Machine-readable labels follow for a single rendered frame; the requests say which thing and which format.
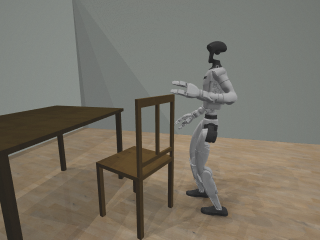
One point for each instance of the right robot foot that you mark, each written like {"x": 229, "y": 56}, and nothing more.
{"x": 196, "y": 193}

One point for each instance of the chair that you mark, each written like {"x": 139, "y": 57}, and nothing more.
{"x": 137, "y": 163}

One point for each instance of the left robot hand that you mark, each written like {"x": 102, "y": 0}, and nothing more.
{"x": 191, "y": 90}

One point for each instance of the right robot shin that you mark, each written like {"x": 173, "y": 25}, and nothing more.
{"x": 195, "y": 172}

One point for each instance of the right robot hand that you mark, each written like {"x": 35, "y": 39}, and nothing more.
{"x": 188, "y": 118}

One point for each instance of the left robot upper arm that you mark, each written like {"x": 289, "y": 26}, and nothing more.
{"x": 220, "y": 75}

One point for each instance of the table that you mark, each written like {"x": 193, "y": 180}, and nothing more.
{"x": 24, "y": 129}

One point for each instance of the right robot forearm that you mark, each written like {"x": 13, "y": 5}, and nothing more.
{"x": 198, "y": 112}

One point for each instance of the left robot forearm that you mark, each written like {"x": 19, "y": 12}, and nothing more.
{"x": 222, "y": 98}

